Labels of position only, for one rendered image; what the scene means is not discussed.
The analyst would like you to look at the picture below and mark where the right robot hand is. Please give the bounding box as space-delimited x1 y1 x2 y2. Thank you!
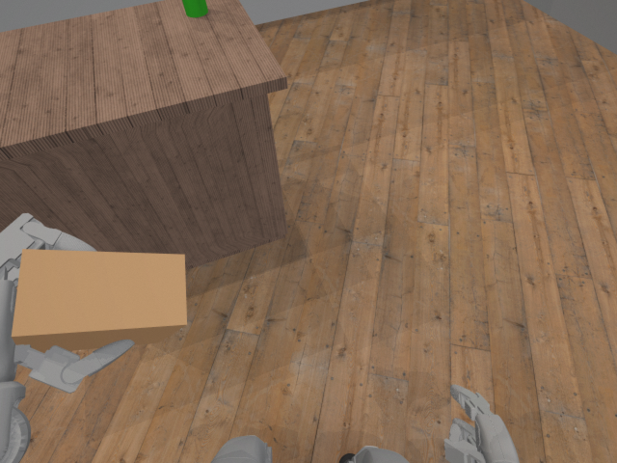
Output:
444 384 520 463

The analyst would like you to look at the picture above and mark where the left robot hand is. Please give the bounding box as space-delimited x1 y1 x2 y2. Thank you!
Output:
0 213 135 394

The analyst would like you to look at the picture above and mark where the robot left forearm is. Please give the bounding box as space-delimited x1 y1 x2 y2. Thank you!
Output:
0 381 31 463

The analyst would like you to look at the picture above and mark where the sponge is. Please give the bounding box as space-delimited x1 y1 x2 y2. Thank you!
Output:
12 249 187 353

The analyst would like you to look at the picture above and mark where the robot right shin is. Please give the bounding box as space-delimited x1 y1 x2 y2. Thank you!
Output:
354 446 378 457

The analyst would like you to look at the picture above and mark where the table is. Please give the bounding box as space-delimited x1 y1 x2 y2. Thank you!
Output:
0 0 288 270

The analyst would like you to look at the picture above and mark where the robot left thigh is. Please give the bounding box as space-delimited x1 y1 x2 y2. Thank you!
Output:
211 436 273 463

